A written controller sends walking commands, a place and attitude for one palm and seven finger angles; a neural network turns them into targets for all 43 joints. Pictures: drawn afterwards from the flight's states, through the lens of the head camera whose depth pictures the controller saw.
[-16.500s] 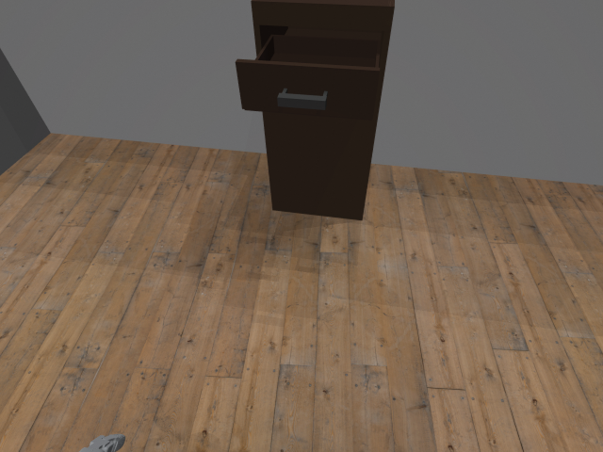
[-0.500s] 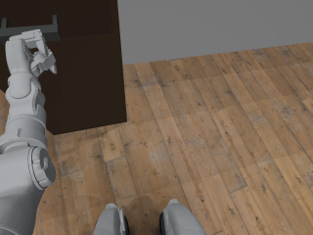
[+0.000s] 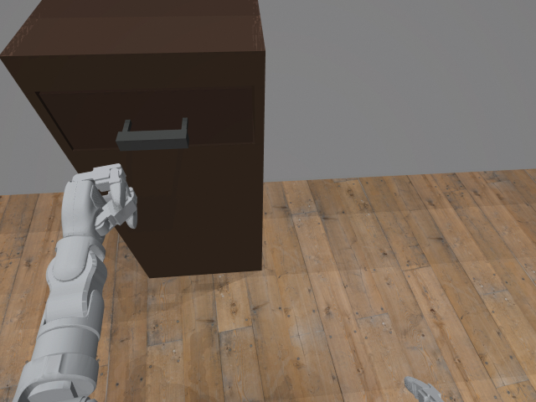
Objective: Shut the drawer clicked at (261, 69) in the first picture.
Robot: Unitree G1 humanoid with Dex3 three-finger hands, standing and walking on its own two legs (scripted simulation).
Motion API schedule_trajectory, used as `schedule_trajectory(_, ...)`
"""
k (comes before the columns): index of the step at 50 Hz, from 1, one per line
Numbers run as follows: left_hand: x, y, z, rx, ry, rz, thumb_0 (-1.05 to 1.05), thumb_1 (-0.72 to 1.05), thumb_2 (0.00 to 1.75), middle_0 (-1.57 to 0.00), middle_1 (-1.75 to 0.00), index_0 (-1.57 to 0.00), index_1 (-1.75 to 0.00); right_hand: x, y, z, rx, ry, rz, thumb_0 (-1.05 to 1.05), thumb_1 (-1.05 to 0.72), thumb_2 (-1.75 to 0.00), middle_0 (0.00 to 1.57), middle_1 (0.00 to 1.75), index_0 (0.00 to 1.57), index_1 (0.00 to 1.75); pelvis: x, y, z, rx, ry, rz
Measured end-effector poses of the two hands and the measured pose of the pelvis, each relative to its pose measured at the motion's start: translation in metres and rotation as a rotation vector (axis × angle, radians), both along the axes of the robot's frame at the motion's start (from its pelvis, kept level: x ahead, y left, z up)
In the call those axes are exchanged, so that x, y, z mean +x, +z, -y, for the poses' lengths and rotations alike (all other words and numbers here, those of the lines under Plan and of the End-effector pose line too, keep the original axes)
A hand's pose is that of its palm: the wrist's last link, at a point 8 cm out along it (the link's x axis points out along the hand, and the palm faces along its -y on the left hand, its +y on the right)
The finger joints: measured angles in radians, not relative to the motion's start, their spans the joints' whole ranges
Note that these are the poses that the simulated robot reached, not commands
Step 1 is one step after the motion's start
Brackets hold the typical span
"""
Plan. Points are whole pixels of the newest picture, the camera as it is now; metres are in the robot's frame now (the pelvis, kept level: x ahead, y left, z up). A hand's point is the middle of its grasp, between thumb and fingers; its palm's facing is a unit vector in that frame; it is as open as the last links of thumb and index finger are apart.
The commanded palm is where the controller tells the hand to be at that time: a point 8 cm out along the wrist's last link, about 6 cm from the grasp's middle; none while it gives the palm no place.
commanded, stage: draw the hand back to the body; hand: left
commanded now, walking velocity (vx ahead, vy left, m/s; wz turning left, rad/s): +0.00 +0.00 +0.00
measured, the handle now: (155, 131) +0.60 +0.23 +0.03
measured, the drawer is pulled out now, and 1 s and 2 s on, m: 0.00 0.00 0.00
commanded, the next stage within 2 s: step back with the hand held close in 0.98 s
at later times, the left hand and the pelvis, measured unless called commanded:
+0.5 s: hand (59, 277) +0.24 +0.23 +0.15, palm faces +0.33 -0.91 -0.27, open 3.3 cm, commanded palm +0.19 +0.26 +0.17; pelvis -0.02 -0.01 +0.04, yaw +0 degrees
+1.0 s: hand out of the picture +0.15 +0.23 +0.19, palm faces +0.43 -0.82 -0.37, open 3.2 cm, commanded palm +0.11 +0.27 +0.21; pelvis -0.02 -0.01 +0.04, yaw +1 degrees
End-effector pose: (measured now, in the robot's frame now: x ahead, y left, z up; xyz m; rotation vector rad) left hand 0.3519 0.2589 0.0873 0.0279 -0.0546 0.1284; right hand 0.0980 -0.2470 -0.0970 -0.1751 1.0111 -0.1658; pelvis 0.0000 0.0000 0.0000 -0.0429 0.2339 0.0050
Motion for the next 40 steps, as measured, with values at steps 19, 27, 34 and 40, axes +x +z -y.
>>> schedule_trajectory(19, -0.117, 0.054, -0.007, 0.214, 0.169, -0.073, 0.02, 0.89, 0.9, -1.4, -1.6, -1.4, -1.6, 0.048, 0.051, -0.018, 0.002, 0.082, 0.262, 0.01, -0.9, -0.9, 0.2, 0.3, 0.2, 0.3, -0.024, 0.03, 0.007, 0.035, 0.001, 0.233)
schedule_trajectory(27, -0.161, 0.082, -0.008, 0.268, 0.212, -0.013, 0.02, 0.89, 0.9, -1.4, -1.6, -1.4, -1.6, 0.053, 0.057, -0.017, -0.001, 0.119, 0.296, 0.01, -0.9, -0.9, 0.2, 0.3, 0.2, 0.3, -0.022, 0.038, 0.009, 0.036, 0.002, 0.285)
schedule_trajectory(34, -0.199, 0.105, -0.004, 0.332, 0.234, 0.035, 0.01, 0.89, 0.9, -1.4, -1.6, -1.4, -1.6, 0.06, 0.059, -0.017, 0.011, 0.136, 0.319, 0.01, -0.9, -0.9, 0.2, 0.3, 0.2, 0.3, -0.017, 0.04, 0.011, 0.037, 0.003, 0.306)
schedule_trajectory(40, -0.228, 0.124, -0.006, 0.397, 0.272, 0.065, 0.01, 0.89, 0.9, -1.4, -1.6, -1.4, -1.6, 0.067, 0.061, -0.019, 0.02, 0.147, 0.351, 0.01, -0.9, -0.9, 0.2, 0.3, 0.2, 0.3, -0.014, 0.04, 0.013, 0.035, 0.005, 0.314)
